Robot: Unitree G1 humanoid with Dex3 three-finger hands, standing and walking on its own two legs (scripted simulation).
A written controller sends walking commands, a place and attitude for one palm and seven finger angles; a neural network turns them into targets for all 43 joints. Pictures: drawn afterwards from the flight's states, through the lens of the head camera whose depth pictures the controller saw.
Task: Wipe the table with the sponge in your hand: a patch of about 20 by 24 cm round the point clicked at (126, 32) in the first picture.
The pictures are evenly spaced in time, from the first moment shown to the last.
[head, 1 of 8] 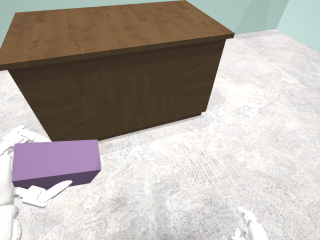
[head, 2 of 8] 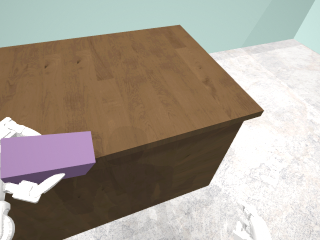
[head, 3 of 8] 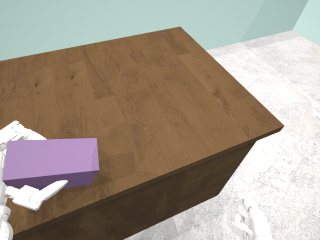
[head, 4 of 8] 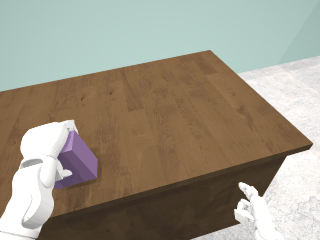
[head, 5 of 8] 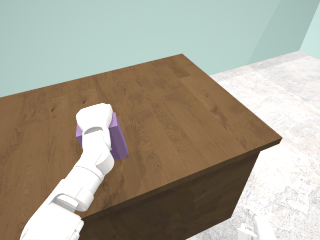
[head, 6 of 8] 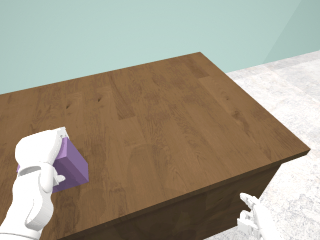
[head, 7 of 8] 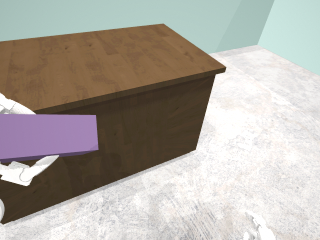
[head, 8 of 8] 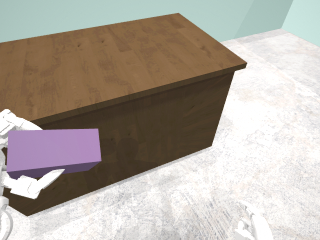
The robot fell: no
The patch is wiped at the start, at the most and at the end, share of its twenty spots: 0.00 0.95 0.95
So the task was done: yes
